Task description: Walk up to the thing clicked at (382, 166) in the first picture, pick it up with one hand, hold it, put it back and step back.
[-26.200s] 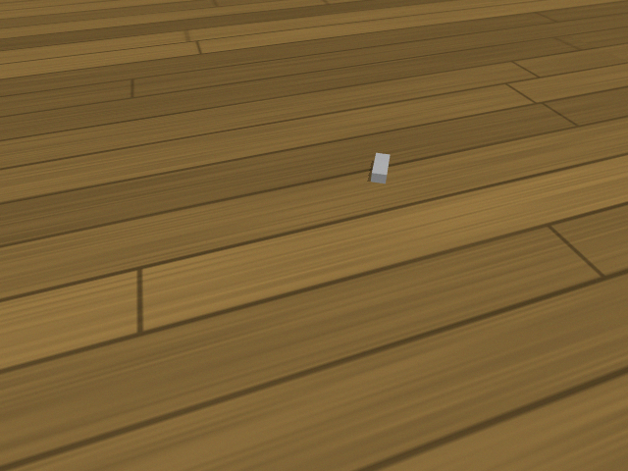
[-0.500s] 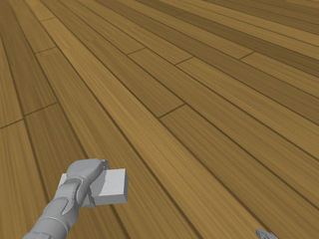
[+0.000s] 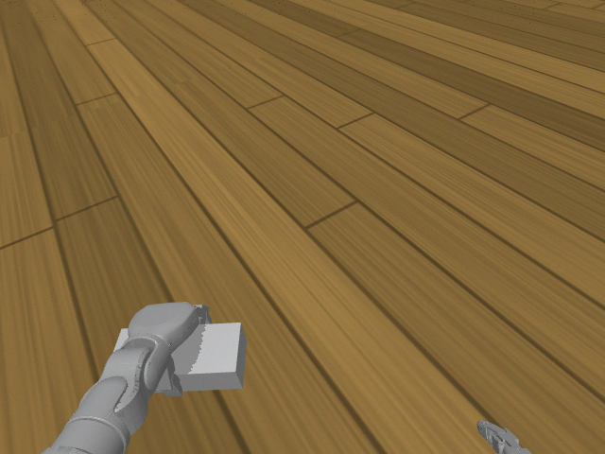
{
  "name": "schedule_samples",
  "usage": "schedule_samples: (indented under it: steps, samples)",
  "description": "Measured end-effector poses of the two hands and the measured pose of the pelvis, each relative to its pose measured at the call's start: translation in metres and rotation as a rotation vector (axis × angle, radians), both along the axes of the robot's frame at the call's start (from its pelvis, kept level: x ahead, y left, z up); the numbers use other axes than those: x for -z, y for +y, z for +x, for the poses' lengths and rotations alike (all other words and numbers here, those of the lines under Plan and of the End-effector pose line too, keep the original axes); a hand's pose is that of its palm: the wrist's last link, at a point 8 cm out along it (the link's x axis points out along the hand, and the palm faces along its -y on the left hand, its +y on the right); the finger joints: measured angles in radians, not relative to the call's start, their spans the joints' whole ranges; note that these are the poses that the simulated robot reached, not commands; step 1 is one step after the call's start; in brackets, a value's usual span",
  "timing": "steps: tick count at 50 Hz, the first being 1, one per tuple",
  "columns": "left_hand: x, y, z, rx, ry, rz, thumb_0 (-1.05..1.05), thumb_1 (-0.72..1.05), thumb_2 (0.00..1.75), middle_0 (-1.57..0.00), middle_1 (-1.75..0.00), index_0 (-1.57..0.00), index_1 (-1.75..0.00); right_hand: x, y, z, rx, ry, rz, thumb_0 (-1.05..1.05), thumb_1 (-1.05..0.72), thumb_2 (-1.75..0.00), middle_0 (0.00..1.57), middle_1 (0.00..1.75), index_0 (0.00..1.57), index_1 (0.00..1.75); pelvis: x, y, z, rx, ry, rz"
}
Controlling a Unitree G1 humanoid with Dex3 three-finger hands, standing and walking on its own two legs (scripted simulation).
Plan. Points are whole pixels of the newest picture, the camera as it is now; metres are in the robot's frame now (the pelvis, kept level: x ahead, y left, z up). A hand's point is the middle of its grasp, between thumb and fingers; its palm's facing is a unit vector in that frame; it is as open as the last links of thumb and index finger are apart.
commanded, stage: hold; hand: left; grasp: from above
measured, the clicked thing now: (181, 358) +0.30 +0.22 -0.06
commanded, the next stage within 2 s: crouch in 0.48 s
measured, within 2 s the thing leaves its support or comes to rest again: neither
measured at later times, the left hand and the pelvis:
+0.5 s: hand (176, 347) +0.30 +0.22 -0.03, palm faces -0.45 -0.06 -0.89, open 10.5 cm; pelvis +0.01 +0.00 +0.00, yaw +0 degrees
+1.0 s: hand (186, 374) +0.30 +0.22 -0.12, palm faces -0.48 -0.01 -0.88, open 10.5 cm; pelvis +0.00 +0.00 -0.02, yaw +2 degrees
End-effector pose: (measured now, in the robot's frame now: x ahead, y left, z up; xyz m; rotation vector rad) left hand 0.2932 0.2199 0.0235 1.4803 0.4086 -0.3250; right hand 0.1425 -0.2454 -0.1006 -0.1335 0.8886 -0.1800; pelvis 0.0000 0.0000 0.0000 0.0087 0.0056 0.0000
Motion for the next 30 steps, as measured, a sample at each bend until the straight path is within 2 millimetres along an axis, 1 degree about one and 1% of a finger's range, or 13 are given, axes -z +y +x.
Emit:
schedule_samples:
  steps: [11, 23, 30]
  samples:
    - [-0.004, 0.003, 0.007, -0.005, -0.02, 0.012, 0.0, -0.07, 0.55, -0.62, -0.66, -0.65, -0.6, 0.0, 0.002, 0.004, 0.0, 0.011, 0.003, 0.01, -0.9, -0.9, 0.2, 0.3, 0.2, 0.3, -0.002, 0.001, 0.005, 0.0, -0.001, -0.001]
    - [0.0, -0.001, 0.012, 0.0, 0.005, 0.001, 0.0, -0.08, 0.55, -0.62, -0.65, -0.66, -0.59, -0.001, -0.003, 0.006, 0.01, 0.028, -0.004, 0.01, -0.9, -0.9, 0.2, 0.3, 0.2, 0.3, -0.003, -0.001, 0.01, -0.001, 0.003, -0.002]
    - [-0.002, 0.0, 0.017, -0.005, -0.013, 0.005, 0.0, -0.08, 0.55, -0.63, -0.65, -0.66, -0.59, 0.0, -0.005, 0.005, 0.013, 0.04, -0.007, 0.01, -0.9, -0.9, 0.2, 0.3, 0.2, 0.3, -0.004, -0.001, 0.012, -0.002, 0.004, -0.002]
